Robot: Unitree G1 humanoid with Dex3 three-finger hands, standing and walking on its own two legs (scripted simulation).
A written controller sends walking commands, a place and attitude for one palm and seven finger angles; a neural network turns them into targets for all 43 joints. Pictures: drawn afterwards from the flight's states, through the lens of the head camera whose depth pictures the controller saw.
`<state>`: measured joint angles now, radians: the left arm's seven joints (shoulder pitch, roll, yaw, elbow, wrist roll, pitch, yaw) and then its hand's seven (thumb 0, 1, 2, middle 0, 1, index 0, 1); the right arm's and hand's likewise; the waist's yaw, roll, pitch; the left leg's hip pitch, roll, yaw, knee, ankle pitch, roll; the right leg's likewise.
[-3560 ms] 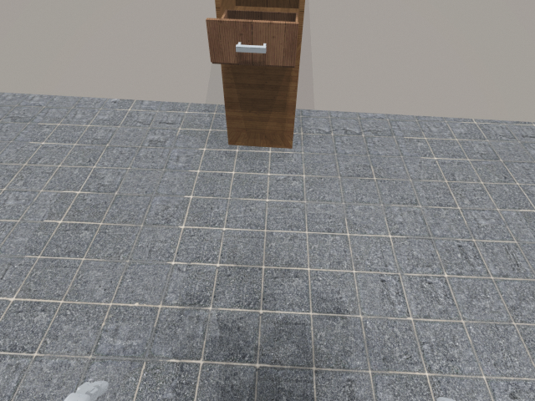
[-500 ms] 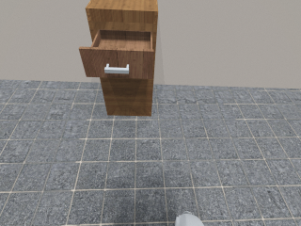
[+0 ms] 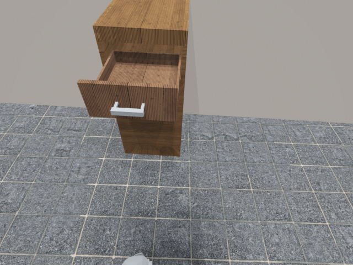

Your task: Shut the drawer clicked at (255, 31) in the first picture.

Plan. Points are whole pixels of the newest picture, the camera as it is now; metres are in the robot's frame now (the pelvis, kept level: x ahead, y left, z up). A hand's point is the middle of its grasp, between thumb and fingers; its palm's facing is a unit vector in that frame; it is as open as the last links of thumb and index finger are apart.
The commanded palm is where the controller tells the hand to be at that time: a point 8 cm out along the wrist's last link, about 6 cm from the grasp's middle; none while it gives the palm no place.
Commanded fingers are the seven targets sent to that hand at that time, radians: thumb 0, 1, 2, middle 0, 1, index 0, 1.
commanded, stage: take the last steps up to it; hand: left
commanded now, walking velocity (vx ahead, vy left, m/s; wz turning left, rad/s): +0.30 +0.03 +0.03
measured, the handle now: (128, 108) +0.62 +0.20 -0.04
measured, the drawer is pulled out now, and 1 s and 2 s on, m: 0.30 0.30 0.30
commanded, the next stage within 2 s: come to a stop and stand still in 0.96 s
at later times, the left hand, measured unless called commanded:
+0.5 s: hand (102, 255) +0.18 +0.21 -0.16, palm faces +0.02 -0.98 -0.20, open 7.3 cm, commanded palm none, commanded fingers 0.00 0.90 0.90 -0.20 -0.30 -0.20 -0.30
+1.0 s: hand (129, 241) +0.22 +0.14 -0.17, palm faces +0.12 -0.98 -0.15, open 7.3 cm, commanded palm none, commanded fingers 0.00 0.90 0.90 -0.20 -0.30 -0.20 -0.30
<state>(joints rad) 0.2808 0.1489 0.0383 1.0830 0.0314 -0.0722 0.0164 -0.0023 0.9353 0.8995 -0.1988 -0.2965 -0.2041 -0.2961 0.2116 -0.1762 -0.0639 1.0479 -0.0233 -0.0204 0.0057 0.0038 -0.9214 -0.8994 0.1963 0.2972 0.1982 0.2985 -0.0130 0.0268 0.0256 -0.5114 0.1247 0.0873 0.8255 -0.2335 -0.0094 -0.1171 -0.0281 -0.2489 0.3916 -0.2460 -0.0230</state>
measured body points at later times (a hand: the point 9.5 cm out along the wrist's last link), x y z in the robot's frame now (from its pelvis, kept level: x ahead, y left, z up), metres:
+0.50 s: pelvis +0.13 +0.02 +0.00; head +0.14 +0.02 +0.45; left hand +0.18 +0.26 -0.15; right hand +0.10 -0.19 -0.16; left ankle +0.11 +0.12 -0.74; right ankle +0.21 -0.12 -0.70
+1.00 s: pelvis +0.27 -0.01 +0.00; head +0.28 -0.01 +0.45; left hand +0.21 +0.20 -0.15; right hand +0.35 -0.24 -0.15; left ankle +0.34 +0.12 -0.71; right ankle +0.23 -0.11 -0.74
